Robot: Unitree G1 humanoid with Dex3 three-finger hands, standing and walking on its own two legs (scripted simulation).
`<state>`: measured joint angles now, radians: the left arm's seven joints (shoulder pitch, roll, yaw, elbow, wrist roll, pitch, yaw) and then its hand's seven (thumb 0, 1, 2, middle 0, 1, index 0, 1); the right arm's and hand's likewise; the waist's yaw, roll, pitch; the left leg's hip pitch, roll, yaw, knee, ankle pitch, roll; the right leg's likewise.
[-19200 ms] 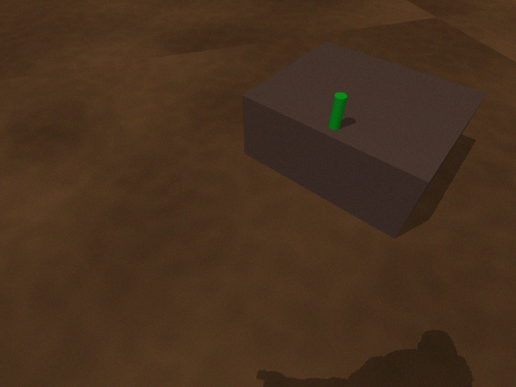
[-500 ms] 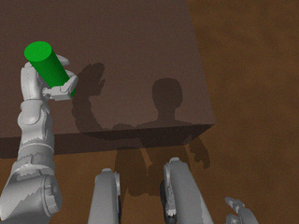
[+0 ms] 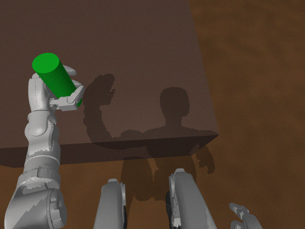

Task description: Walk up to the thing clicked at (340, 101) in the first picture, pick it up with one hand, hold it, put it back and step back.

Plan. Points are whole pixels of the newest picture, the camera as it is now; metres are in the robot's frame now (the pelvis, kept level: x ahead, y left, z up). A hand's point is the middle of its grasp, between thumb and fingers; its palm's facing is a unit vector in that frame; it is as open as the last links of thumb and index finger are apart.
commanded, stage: lift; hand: left
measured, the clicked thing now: (61, 85) +0.47 +0.20 +0.04
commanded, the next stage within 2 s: hold in 1.32 s
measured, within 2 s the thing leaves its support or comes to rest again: neither
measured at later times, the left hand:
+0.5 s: hand (56, 89) +0.41 +0.17 +0.12, palm faces +0.08 -1.00 -0.04, open 7.0 cm
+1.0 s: hand (46, 88) +0.39 +0.17 +0.16, palm faces +0.06 -1.00 -0.03, open 7.1 cm
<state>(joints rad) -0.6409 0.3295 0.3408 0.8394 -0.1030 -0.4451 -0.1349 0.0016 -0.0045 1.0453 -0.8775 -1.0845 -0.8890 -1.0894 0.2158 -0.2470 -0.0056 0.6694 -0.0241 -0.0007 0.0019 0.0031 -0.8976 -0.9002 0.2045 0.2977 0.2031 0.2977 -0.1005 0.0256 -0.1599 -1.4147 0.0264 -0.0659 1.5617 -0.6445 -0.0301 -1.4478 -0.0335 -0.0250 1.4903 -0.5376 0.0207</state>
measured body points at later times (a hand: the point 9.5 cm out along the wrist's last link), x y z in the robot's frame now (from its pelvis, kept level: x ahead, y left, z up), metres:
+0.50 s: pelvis +0.02 +0.00 +0.08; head +0.12 +0.01 +0.52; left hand +0.40 +0.22 +0.12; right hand +0.15 -0.26 -0.03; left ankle +0.04 +0.13 -0.56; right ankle +0.07 -0.14 -0.56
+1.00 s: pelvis +0.03 +0.00 +0.12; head +0.11 +0.00 +0.56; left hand +0.38 +0.22 +0.16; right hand +0.16 -0.25 +0.01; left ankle +0.04 +0.13 -0.56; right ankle +0.07 -0.14 -0.56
